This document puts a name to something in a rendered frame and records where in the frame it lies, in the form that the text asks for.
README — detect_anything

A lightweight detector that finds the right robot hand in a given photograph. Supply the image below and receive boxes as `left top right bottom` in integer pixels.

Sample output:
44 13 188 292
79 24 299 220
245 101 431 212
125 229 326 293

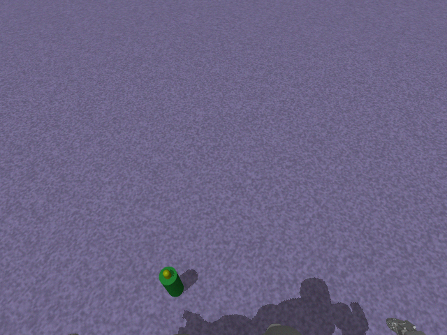
386 318 425 335

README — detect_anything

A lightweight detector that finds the bottle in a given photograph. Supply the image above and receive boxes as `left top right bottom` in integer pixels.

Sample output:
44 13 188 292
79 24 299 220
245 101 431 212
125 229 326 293
159 267 184 297

